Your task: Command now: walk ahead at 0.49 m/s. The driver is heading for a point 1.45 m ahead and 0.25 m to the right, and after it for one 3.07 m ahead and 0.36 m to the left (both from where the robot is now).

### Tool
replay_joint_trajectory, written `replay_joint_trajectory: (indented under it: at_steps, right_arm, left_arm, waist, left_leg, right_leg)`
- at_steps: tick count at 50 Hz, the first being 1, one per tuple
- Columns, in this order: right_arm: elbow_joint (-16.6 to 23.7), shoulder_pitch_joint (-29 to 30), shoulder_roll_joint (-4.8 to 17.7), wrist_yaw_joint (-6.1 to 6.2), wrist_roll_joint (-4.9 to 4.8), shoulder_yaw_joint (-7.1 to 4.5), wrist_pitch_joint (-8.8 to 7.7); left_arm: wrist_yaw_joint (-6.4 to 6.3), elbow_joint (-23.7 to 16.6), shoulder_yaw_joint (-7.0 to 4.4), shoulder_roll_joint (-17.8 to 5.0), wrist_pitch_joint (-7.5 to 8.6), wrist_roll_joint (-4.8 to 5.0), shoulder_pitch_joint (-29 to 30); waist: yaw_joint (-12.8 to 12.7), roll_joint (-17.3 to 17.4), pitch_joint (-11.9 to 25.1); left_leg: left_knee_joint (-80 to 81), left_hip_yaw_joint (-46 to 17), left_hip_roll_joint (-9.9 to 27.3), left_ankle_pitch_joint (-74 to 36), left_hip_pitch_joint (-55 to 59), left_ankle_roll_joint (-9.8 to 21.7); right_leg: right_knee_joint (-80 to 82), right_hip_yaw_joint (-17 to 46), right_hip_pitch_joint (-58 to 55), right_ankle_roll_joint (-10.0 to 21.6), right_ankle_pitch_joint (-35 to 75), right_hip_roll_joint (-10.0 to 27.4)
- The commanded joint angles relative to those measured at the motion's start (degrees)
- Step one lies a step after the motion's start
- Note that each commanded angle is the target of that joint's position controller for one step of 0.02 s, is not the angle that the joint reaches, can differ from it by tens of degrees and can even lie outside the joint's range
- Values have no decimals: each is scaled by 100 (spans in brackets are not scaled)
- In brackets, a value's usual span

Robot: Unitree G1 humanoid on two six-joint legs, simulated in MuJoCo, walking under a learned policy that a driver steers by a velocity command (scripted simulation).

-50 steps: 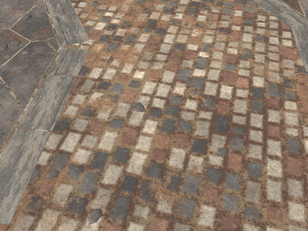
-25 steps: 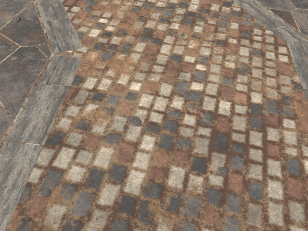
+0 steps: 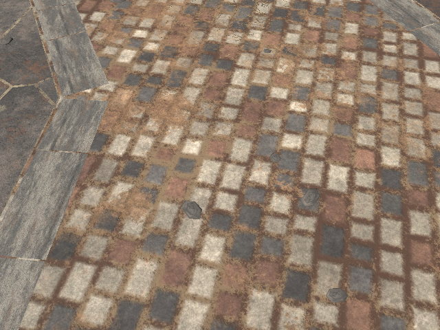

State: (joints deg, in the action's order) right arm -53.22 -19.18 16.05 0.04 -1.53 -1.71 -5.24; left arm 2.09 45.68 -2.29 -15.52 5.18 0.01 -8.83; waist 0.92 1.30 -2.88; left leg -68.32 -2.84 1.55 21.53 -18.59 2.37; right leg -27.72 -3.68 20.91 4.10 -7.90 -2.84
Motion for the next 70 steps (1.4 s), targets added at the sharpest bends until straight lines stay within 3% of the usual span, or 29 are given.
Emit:
replay_joint_trajectory:
  at_steps: [1,4,7,10,15,18,20,21,22,23,24,25,27,29,32,37,42,45,47,48,49,50,51,53,54,56,59,65,70]
  right_arm:
    - [415,-50,542,37,43,-156,-58]
    - [533,136,367,65,107,-119,98]
    - [793,828,365,52,164,-101,85]
    - [958,1467,253,-16,138,-44,2]
    - [1279,2225,347,-165,54,-36,-64]
    - [1310,2021,549,-234,51,-109,-93]
    - [927,695,939,-185,68,-329,-95]
    - [721,-361,1365,-127,135,-457,-69]
    - [582,-629,1705,-155,132,-536,-20]
    - [653,-571,1082,-168,95,-369,-32]
    - [731,-121,883,-159,106,-298,-50]
    - [818,314,796,-159,131,-265,-58]
    - [852,694,555,-175,220,-199,-93]
    - [789,704,557,-187,187,-208,-135]
    - [635,522,753,-123,165,-265,-147]
    - [417,138,872,-17,109,-281,-61]
    - [125,-306,945,16,49,-320,68]
    - [88,-210,1035,56,34,-370,159]
    - [135,-47,963,70,64,-335,226]
    - [270,-135,732,83,173,-222,228]
    - [326,-867,-29,13,176,-5,95]
    - [242,-572,524,-19,54,-115,-43]
    - [413,-43,858,-47,-106,-213,-134]
    - [509,445,789,12,2,-230,-151]
    - [490,357,732,19,49,-251,-93]
    - [444,190,487,25,72,-221,35]
    - [619,622,415,51,133,-208,125]
    - [919,1733,231,-42,102,-136,42]
    - [1211,2385,298,-199,43,-120,-27]
  left_arm:
    - [5,-165,-140,-532,120,-75,-231]
    - [-8,6,-173,-660,189,3,-376]
    - [-102,135,-217,-823,139,13,-623]
    - [-161,242,-231,-931,83,60,-876]
    - [-187,544,-252,-1000,-63,121,-1400]
    - [-225,584,-295,-1103,-168,123,-1330]
    - [-242,533,-247,-1012,-232,80,-1182]
    - [-260,367,-121,-754,-222,-47,-1244]
    - [-187,342,83,-8,-95,-15,-1975]
    - [-169,401,-43,-636,24,125,-1613]
    - [-147,218,-135,-938,105,270,-1084]
    - [-177,154,-125,-905,130,248,-804]
    - [-194,157,-163,-785,63,107,-761]
    - [-197,215,-132,-556,-63,93,-916]
    - [-221,33,-116,-491,-145,26,-454]
    - [-150,-222,-47,-315,-63,33,503]
    - [-14,-507,-34,-385,5,97,1202]
    - [53,-504,-96,-568,46,95,983]
    - [4,-109,-306,-921,46,73,-301]
    - [-54,114,-431,-1313,27,21,-1326]
    - [-46,249,-529,-1773,-16,7,-1667]
    - [-35,214,-373,-1185,-13,78,-1622]
    - [-52,132,-296,-970,8,64,-1155]
    - [-46,16,-217,-688,33,-7,-461]
    - [-39,8,-174,-561,59,-65,-327]
    - [-25,75,-186,-580,103,-38,-341]
    - [-91,229,-243,-785,126,-7,-529]
    - [-205,504,-252,-897,39,61,-1024]
    - [-233,787,-282,-952,-109,102,-1429]
  waist:
    - [-31,-435,485]
    - [56,-415,192]
    - [-113,-331,-18]
    - [-348,-316,-92]
    - [-562,-364,-181]
    - [-310,-515,27]
    - [373,-477,861]
    - [716,120,1762]
    - [294,1626,2351]
    - [549,995,2150]
    - [476,733,1343]
    - [295,299,910]
    - [-25,285,551]
    - [-167,312,485]
    - [-129,167,198]
    - [183,169,-11]
    - [348,195,-177]
    - [98,312,2]
    - [-564,256,795]
    - [-895,-292,1642]
    - [-515,-1846,2301]
    - [-742,-1366,2254]
    - [-684,-1062,1372]
    - [-376,-432,585]
    - [-191,-544,532]
    - [-43,-568,487]
    - [-70,-425,219]
    - [-433,-415,-36]
    - [-563,-445,-190]
  left_leg:
    - [3,-278,652,-552,-1321,8]
    - [642,-149,775,-783,-1485,-167]
    - [1763,-72,783,-1765,-1895,-318]
    - [2984,166,548,-2693,-1579,-325]
    - [3798,154,358,-2580,-1722,-172]
    - [4017,222,201,-1888,-1321,56]
    - [4178,470,-62,-1840,579,354]
    - [3949,-628,925,-1976,2326,729]
    - [4562,-3328,2078,-619,4153,1610]
    - [5048,-3738,2003,68,4009,1439]
    - [5166,-2901,1835,-165,3319,1209]
    - [5299,-2268,1628,-845,2542,1113]
    - [5620,-1519,1288,-1734,1536,1049]
    - [5896,-1116,1153,-2082,1156,1118]
    - [6159,-715,1118,-2417,1023,1198]
    - [6261,-94,837,-2324,1126,938]
    - [5936,-157,1212,-2360,1964,876]
    - [5449,-197,1380,-3199,2372,724]
    - [3945,143,968,-4602,2067,490]
    - [2260,393,625,-3341,979,290]
    - [242,392,-496,349,-1406,-113]
    - [-524,-417,-345,1212,-2116,-60]
    - [-648,-373,-44,776,-2520,42]
    - [-44,-139,457,-133,-2168,22]
    - [176,-185,606,-382,-1799,8]
    - [490,-135,669,-554,-1495,-71]
    - [1239,-73,734,-1145,-1884,-249]
    - [3197,215,468,-2745,-1723,-295]
    - [3853,200,324,-2355,-1925,-105]
  right_leg:
    - [1823,2020,-1318,1008,257,1568]
    - [2168,1517,-887,1116,566,1514]
    - [2299,1158,-994,1041,668,1390]
    - [2278,753,-1035,827,765,1194]
    - [1906,832,-2046,744,901,1579]
    - [1366,901,-2575,582,1785,1777]
    - [-231,551,-2255,335,3109,1353]
    - [-2003,291,-1128,136,1755,1001]
    - [-3887,325,1265,-237,-2030,-94]
    - [-4524,1118,1912,-142,-2560,127]
    - [-4588,1044,2245,-48,-2058,415]
    - [-4356,856,2074,-61,-1517,718]
    - [-3846,858,1534,-137,-938,1045]
    - [-3570,782,1275,-245,-770,1099]
    - [-2828,722,1669,-442,-185,1161]
    - [-1051,470,1502,-490,1244,941]
    - [-313,486,1634,-309,1066,790]
    - [-121,401,1185,-79,461,645]
    - [39,101,-675,189,461,326]
    - [-174,1051,-2411,523,605,1183]
    - [447,3814,-4334,1485,-571,2442]
    - [1021,4485,-4300,1449,-1389,2452]
    - [1130,3664,-3594,1183,-1262,2282]
    - [1398,2507,-2132,966,-136,1863]
    - [1546,2176,-1723,901,241,1708]
    - [1826,1816,-1348,961,605,1605]
    - [2098,1422,-1229,1030,934,1584]
    - [2200,737,-1412,738,894,1292]
    - [1797,820,-2372,691,1214,1696]
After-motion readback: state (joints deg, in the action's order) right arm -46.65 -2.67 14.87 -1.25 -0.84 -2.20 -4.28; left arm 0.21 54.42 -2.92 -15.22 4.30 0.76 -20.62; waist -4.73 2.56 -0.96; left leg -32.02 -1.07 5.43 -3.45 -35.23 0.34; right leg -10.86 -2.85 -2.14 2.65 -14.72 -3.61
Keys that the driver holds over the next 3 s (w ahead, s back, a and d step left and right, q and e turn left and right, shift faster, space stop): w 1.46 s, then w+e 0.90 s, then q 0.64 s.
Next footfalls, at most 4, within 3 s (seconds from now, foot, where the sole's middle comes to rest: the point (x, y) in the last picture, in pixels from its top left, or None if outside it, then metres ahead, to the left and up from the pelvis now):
0.40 left None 0.41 0.15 -0.77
0.96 right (257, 252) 0.71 -0.09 -0.77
1.50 left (188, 179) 1.01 0.15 -0.77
2.04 right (258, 129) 1.26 -0.13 -0.77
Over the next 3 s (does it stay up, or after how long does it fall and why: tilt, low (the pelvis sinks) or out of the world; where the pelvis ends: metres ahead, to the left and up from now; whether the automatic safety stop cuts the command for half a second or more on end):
stays up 1.48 -0.14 0.00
